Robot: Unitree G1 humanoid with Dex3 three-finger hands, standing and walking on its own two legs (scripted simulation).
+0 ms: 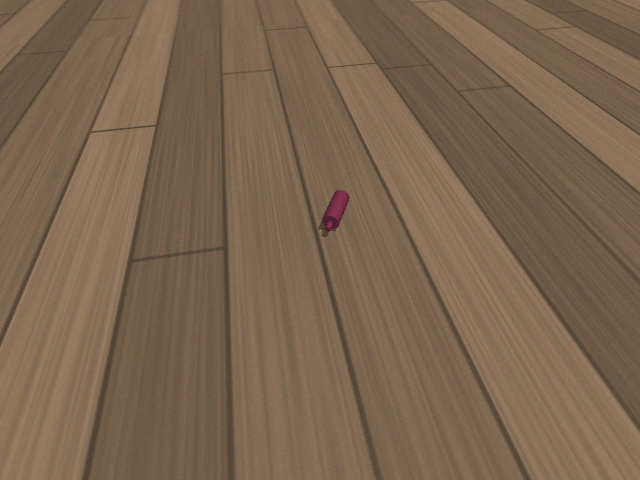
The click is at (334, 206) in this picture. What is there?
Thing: lying bottle
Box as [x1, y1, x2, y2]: [322, 190, 348, 231]
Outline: 343,190 335,191 322,221 326,226 325,229 328,231 331,228 335,228 338,225 348,200 348,194
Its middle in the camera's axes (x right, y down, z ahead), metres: +0.07 -0.16 +1.81
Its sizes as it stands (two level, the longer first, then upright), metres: 0.243 0.080 0.080
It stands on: the floor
